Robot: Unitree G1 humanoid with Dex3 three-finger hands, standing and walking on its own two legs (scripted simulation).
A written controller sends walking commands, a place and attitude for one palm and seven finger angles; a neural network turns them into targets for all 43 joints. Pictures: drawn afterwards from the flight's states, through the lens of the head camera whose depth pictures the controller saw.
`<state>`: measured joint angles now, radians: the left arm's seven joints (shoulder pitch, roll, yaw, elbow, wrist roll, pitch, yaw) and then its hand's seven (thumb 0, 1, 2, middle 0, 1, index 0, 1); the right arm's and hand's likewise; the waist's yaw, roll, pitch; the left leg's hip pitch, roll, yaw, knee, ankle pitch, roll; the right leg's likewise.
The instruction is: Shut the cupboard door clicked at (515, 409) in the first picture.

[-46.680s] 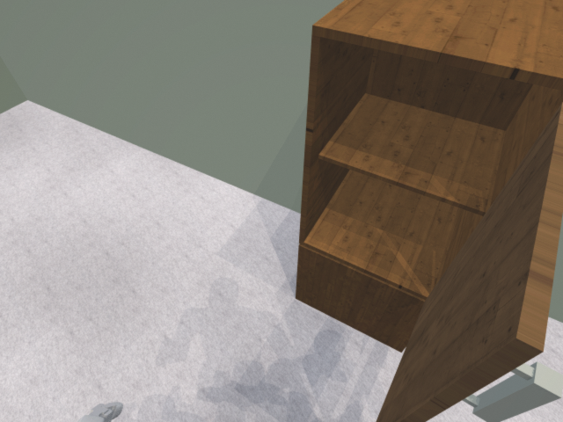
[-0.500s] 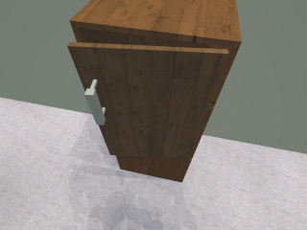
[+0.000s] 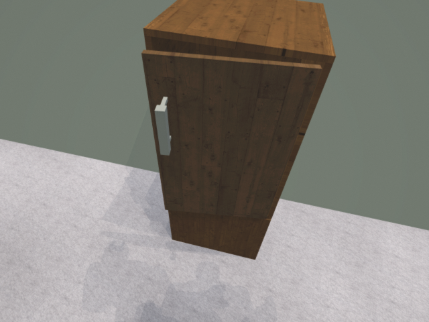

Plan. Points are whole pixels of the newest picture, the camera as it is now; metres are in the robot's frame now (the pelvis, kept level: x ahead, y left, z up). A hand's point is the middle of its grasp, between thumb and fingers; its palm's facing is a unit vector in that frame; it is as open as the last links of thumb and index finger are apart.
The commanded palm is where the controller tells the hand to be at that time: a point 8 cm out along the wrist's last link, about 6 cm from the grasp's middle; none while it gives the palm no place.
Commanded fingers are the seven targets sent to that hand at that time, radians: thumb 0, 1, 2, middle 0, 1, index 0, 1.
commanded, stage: come to a stop and stand still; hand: left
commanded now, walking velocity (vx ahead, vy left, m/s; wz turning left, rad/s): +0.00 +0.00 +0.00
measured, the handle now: (165, 126) +0.54 +0.17 +0.06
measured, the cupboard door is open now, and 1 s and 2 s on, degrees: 9 9 9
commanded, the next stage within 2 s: none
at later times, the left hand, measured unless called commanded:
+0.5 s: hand out of the picture -0.02 +0.28 -0.18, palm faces +0.04 -0.96 -0.26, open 7.4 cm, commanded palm none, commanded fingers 0.00 0.90 0.90 -0.20 -0.30 -0.20 -0.30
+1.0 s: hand out of the picture -0.18 +0.31 -0.17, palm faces -0.04 -0.99 -0.15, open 7.4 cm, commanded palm none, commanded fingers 0.00 0.90 0.90 -0.20 -0.30 -0.20 -0.30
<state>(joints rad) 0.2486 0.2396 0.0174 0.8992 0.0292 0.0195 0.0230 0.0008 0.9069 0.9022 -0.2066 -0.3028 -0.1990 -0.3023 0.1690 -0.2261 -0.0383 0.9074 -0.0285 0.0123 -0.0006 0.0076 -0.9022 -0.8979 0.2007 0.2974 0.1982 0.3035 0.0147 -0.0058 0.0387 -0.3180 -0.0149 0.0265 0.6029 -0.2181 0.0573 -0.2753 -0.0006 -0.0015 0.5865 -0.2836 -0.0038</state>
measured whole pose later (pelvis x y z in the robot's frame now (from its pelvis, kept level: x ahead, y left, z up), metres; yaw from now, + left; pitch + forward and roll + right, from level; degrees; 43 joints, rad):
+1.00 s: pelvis -0.22 +0.12 +0.01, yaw -2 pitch -2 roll -1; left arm 0.28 0.23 0.05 0.99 0.04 0.06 -0.02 0.00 0.91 0.90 -0.20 -0.30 -0.20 -0.30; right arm 0.45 -0.13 -0.02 1.08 -0.03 -0.01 -0.02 0.01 -0.90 -0.90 0.20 0.30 0.20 0.30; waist -0.03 -0.07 0.00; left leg -0.19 0.00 0.06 0.53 -0.32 0.03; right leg -0.51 -0.02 0.04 0.99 -0.31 -0.01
